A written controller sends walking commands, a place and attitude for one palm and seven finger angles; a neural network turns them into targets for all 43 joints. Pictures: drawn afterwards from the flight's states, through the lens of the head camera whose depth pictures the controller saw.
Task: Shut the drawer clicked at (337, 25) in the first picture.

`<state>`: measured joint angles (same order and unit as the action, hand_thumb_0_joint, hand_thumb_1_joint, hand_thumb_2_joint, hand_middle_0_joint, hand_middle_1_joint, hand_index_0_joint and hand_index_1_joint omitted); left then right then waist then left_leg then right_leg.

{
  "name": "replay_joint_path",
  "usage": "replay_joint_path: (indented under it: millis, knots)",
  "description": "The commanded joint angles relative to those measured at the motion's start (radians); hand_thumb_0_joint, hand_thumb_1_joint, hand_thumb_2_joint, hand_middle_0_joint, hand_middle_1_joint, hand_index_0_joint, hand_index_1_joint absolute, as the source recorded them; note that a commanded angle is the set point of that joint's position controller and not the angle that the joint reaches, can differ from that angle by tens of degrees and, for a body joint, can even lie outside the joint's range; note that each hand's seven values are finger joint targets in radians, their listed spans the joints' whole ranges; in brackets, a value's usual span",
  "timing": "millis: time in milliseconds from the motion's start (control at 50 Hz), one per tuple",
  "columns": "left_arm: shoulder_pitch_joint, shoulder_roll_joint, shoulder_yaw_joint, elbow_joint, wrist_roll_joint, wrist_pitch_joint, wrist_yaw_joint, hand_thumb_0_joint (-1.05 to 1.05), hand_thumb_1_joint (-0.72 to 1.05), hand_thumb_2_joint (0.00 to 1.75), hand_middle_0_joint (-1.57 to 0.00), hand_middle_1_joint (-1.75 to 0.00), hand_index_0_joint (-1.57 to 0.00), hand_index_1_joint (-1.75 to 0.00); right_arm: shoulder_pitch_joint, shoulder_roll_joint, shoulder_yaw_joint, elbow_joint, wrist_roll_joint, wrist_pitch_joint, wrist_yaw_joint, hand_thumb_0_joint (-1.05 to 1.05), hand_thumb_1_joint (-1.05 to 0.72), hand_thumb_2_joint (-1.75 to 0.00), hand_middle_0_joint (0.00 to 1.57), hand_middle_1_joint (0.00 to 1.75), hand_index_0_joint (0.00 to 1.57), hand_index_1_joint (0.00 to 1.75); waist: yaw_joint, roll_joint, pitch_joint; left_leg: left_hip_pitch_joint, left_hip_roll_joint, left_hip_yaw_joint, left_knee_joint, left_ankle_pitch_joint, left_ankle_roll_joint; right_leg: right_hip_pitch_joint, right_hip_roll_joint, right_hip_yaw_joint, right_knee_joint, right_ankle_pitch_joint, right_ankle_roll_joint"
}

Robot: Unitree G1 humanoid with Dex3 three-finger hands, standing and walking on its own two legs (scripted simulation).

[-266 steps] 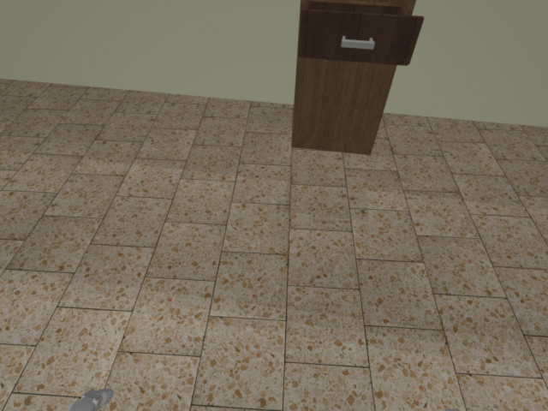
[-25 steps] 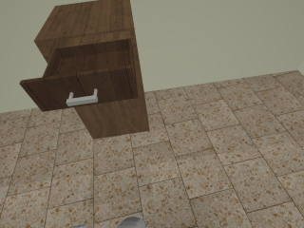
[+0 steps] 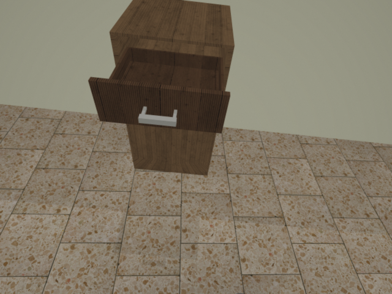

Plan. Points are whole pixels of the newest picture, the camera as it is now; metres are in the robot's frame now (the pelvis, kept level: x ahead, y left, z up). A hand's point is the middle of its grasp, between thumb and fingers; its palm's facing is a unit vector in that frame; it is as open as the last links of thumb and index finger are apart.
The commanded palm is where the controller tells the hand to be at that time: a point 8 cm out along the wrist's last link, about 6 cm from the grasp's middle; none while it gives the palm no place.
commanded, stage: take the last steps up to it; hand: left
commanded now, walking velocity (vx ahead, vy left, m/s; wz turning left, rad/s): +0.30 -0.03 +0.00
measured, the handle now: (158, 115) +0.61 +0.16 -0.02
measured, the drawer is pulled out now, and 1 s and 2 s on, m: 0.30 0.30 0.30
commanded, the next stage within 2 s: come to a stop and stand still in 0.82 s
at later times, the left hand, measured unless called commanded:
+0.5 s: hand (155, 242) +0.28 +0.12 -0.17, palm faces -0.02 -0.98 -0.19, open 7.4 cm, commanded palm none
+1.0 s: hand (142, 254) +0.25 +0.15 -0.19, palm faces +0.07 -0.99 -0.14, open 7.4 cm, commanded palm none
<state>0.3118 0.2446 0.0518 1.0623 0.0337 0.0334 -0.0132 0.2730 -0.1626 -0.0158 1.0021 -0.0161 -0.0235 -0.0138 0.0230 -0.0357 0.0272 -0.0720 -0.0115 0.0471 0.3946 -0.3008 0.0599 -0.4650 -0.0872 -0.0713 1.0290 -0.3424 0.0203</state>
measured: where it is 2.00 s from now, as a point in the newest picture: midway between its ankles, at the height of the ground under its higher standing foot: outside the picture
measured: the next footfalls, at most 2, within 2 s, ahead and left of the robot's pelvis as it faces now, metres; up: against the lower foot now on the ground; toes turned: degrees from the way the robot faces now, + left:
right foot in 0.40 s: +0.26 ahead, -0.14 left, +0.00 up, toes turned -8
left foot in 0.86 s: +0.36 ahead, +0.08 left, +0.00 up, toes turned +8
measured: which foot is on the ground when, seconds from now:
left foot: down 0.00-0.42, up 0.44-0.84, down 0.86-1.00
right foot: up 0.00-0.38, down 0.40-0.88, up 0.90-1.00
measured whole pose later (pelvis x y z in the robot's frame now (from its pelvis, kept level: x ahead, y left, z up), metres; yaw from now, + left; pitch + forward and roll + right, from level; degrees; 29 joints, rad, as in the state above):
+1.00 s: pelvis +0.29 -0.01 -0.01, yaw -1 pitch -2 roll -1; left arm 0.35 0.15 0.03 1.14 0.02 -0.01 0.02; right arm 0.16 -0.14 -0.03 1.01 -0.01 -0.06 -0.03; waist 0.04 -0.03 0.05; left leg -0.23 0.03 0.16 0.49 -0.23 0.05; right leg -0.34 -0.06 -0.07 0.97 -0.46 0.00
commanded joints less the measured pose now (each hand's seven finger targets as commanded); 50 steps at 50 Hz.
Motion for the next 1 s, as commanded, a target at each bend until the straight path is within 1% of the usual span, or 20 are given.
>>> replay_joint_path:
  millis: [0, 160, 260, 300, 340, 360, 380, 400, 440, 480, 540, 580, 740, 800, 820, 840, 860, 880, 900, 980]
  knots:
    - [-0.072, 0.029, 0.003, -0.078, -0.007, -0.042, -0.004, 0.00, 0.90, 0.90, -0.20, -0.30, -0.20, -0.30, 0.128, -0.147, -0.033, 0.011, 0.004, -0.036, -0.017, 0.00, -0.90, -0.90, 0.20, 0.30, 0.20, 0.30, -0.037, 0.128, 0.074, 0.085, 0.237, -0.180, -0.203, 0.382, 0.104, -0.200, -0.011, 0.023, 0.069, 0.090, 0.022]
    - [-0.233, 0.006, -0.003, -0.121, -0.015, -0.041, -0.006, 0.00, 0.90, 0.90, -0.20, -0.30, -0.20, -0.30, 0.259, -0.117, -0.028, 0.084, -0.001, -0.048, -0.027, 0.00, -0.90, -0.90, 0.20, 0.30, 0.20, 0.30, -0.073, 0.121, 0.137, 0.142, 0.279, -0.181, -0.209, 0.466, 0.126, -0.279, -0.026, 0.019, -0.082, 0.121, 0.016]
    - [-0.321, -0.018, -0.008, -0.151, -0.019, -0.057, -0.009, 0.00, 0.90, 0.90, -0.20, -0.30, -0.20, -0.30, 0.298, -0.119, -0.029, 0.121, -0.013, -0.047, -0.029, 0.00, -0.90, -0.90, 0.20, 0.30, 0.20, 0.30, -0.097, 0.151, 0.136, 0.158, 0.286, -0.151, -0.144, 0.590, 0.107, -0.177, 0.000, -0.012, -0.283, 0.081, -0.027]
    - [-0.258, -0.017, -0.003, -0.136, -0.020, -0.064, -0.006, 0.00, 0.90, 0.90, -0.20, -0.30, -0.20, -0.30, 0.273, -0.135, -0.031, 0.122, -0.012, -0.044, -0.029, 0.00, -0.90, -0.90, 0.20, 0.30, 0.20, 0.30, -0.059, 0.154, 0.104, 0.116, 0.273, -0.111, -0.074, 0.750, 0.095, -0.016, 0.046, -0.047, -0.370, 0.063, -0.054]
    - [-0.056, 0.013, 0.010, -0.069, -0.016, -0.078, -0.001, 0.00, 0.90, 0.90, -0.20, -0.30, -0.20, -0.30, 0.250, -0.148, -0.035, 0.127, 0.000, -0.045, -0.027, 0.00, -0.90, -0.90, 0.20, 0.30, 0.20, 0.30, 0.031, 0.109, -0.001, 0.040, 0.226, -0.061, 0.137, 0.829, 0.051, 0.281, 0.092, -0.075, -0.487, 0.174, -0.071]
    - [0.084, 0.070, 0.027, -0.032, -0.011, -0.089, 0.008, 0.00, 0.90, 0.90, -0.20, -0.30, -0.20, -0.30, 0.245, -0.130, -0.036, 0.119, 0.007, -0.047, -0.018, 0.00, -0.90, -0.90, 0.20, 0.30, 0.20, 0.30, 0.091, 0.031, -0.089, -0.122, 0.189, -0.045, 0.328, 0.667, 0.017, 0.531, 0.018, 0.026, -0.513, 0.225, -0.103]
    - [0.211, 0.158, 0.053, -0.001, -0.006, -0.099, 0.021, 0.00, 0.90, 0.90, -0.20, -0.30, -0.20, -0.30, 0.281, -0.079, -0.031, 0.099, 0.019, -0.051, -0.010, 0.00, -0.90, -0.90, 0.20, 0.30, 0.20, 0.30, 0.121, -0.175, -0.213, -0.361, 0.034, 0.031, 0.641, 0.098, -0.032, 0.754, -0.261, 0.401, -0.591, 0.301, -0.213]
    - [0.242, 0.203, 0.056, 0.013, -0.027, -0.096, 0.021, 0.00, 0.90, 0.90, -0.20, -0.30, -0.20, -0.30, 0.257, -0.082, -0.030, 0.079, 0.020, -0.049, -0.012, 0.00, -0.90, -0.90, 0.20, 0.30, 0.20, 0.30, 0.103, -0.172, -0.243, -0.438, -0.001, -0.031, 0.883, -0.276, -0.027, 0.718, -0.378, 0.583, -0.696, 0.357, -0.286]
    - [0.052, 0.128, 0.042, -0.033, -0.028, -0.091, 0.026, 0.00, 0.90, 0.90, -0.20, -0.30, -0.20, -0.30, 0.151, -0.060, -0.043, 0.066, 0.012, -0.037, -0.001, 0.00, -0.90, -0.90, 0.20, 0.30, 0.20, 0.30, 0.058, -0.046, -0.038, -0.480, 0.097, -0.069, 0.945, -0.143, -0.016, 0.413, -0.318, 0.477, -0.800, 0.021, -0.257]
    - [-0.053, 0.047, 0.019, -0.054, -0.024, -0.096, 0.034, 0.00, 0.90, 0.90, -0.20, -0.30, -0.20, -0.30, 0.134, -0.029, -0.038, 0.059, -0.003, -0.016, 0.004, 0.00, -0.90, -0.90, 0.20, 0.30, 0.20, 0.30, -0.013, 0.008, 0.057, -0.439, 0.149, -0.076, 0.870, -0.059, -0.030, 0.211, -0.263, 0.304, -0.831, 0.061, -0.209]
    - [-0.061, -0.001, -0.002, -0.046, -0.017, -0.105, 0.032, 0.00, 0.90, 0.90, -0.20, -0.30, -0.20, -0.30, 0.185, 0.000, -0.035, 0.072, -0.009, 0.013, 0.009, 0.00, -0.90, -0.90, 0.20, 0.30, 0.20, 0.30, -0.070, -0.062, 0.072, -0.368, 0.145, -0.027, 0.731, 0.001, -0.065, 0.103, -0.180, 0.120, -0.858, 0.189, -0.165]
    - [-0.044, -0.005, 0.005, -0.041, -0.013, -0.111, 0.034, 0.00, 0.90, 0.90, -0.20, -0.30, -0.20, -0.30, 0.159, 0.006, -0.040, 0.057, -0.009, 0.019, 0.014, 0.00, -0.90, -0.90, 0.20, 0.30, 0.20, 0.30, -0.073, -0.069, 0.065, -0.355, 0.153, -0.006, 0.639, 0.041, -0.081, 0.084, -0.168, 0.098, -0.866, 0.215, -0.176]
    - [0.064, 0.053, 0.012, 0.007, -0.011, -0.106, 0.027, 0.00, 0.90, 0.90, -0.20, -0.30, -0.20, -0.30, -0.073, -0.023, -0.035, -0.018, -0.004, -0.016, 0.030, 0.00, -0.90, -0.90, 0.20, 0.30, 0.20, 0.30, 0.006, -0.085, 0.028, -0.335, 0.099, 0.046, 0.266, 0.051, -0.088, 0.309, -0.173, 0.127, -0.783, 0.319, -0.178]
    - [0.062, 0.041, 0.009, 0.020, -0.018, -0.094, 0.030, 0.00, 0.90, 0.90, -0.20, -0.30, -0.20, -0.30, -0.013, -0.045, -0.032, 0.012, -0.005, -0.031, 0.020, 0.00, -0.90, -0.90, 0.20, 0.30, 0.20, 0.30, -0.031, -0.025, 0.004, -0.117, 0.069, 0.070, 0.077, 0.145, -0.083, 0.259, -0.126, 0.084, -0.655, 0.328, -0.130]
    - [0.070, 0.020, 0.003, 0.020, -0.021, -0.090, 0.029, 0.00, 0.90, 0.90, -0.20, -0.30, -0.20, -0.30, 0.060, -0.088, -0.041, 0.036, -0.007, -0.039, 0.013, 0.00, -0.90, -0.90, 0.20, 0.30, 0.20, 0.30, -0.057, 0.060, -0.040, 0.024, 0.113, 0.022, 0.031, 0.226, -0.064, 0.201, -0.076, 0.040, -0.517, 0.306, -0.095]
    - [0.094, -0.025, -0.005, 0.005, -0.027, -0.088, 0.026, 0.00, 0.90, 0.90, -0.20, -0.30, -0.20, -0.30, 0.143, -0.174, -0.059, 0.049, -0.015, -0.044, 0.003, 0.00, -0.90, -0.90, 0.20, 0.30, 0.20, 0.30, -0.081, 0.244, -0.103, 0.182, 0.301, -0.195, 0.005, 0.370, 0.018, 0.044, 0.019, -0.032, -0.311, 0.084, -0.048]
    - [0.082, -0.041, -0.016, -0.015, -0.024, -0.087, 0.027, 0.00, 0.90, 0.90, -0.20, -0.30, -0.20, -0.30, 0.203, -0.234, -0.067, 0.058, -0.009, -0.031, 0.000, 0.00, -0.90, -0.90, 0.20, 0.30, 0.20, 0.30, -0.091, 0.332, -0.106, 0.194, 0.466, -0.355, -0.076, 0.476, 0.122, -0.055, 0.068, -0.060, -0.076, -0.278, -0.025]
    - [0.046, -0.018, -0.010, -0.016, -0.015, -0.080, 0.034, 0.00, 0.90, 0.90, -0.20, -0.30, -0.20, -0.30, 0.166, -0.203, -0.058, 0.057, -0.011, -0.021, -0.005, 0.00, -0.90, -0.90, 0.20, 0.30, 0.20, 0.30, -0.086, 0.232, -0.067, 0.114, 0.456, -0.323, -0.107, 0.373, 0.148, -0.069, 0.035, 0.004, 0.015, -0.287, -0.034]
    - [0.025, -0.026, -0.007, -0.004, -0.011, -0.072, 0.034, 0.00, 0.90, 0.90, -0.20, -0.30, -0.20, -0.30, 0.114, -0.155, -0.045, 0.048, -0.009, -0.024, -0.012, 0.00, -0.90, -0.90, 0.20, 0.30, 0.20, 0.30, -0.072, 0.233, -0.006, 0.021, 0.411, -0.275, -0.143, 0.339, 0.129, -0.077, 0.004, 0.027, 0.048, -0.217, -0.029]
    - [0.100, -0.081, -0.019, 0.048, -0.021, -0.046, 0.038, 0.00, 0.90, 0.90, -0.20, -0.30, -0.20, -0.30, -0.024, -0.087, -0.016, 0.022, -0.001, -0.032, -0.030, 0.00, -0.90, -0.90, 0.20, 0.30, 0.20, 0.30, 0.006, 0.089, -0.014, -0.099, 0.312, -0.057, -0.101, 0.786, 0.069, 0.096, -0.016, 0.060, -0.083, -0.026, 0.016]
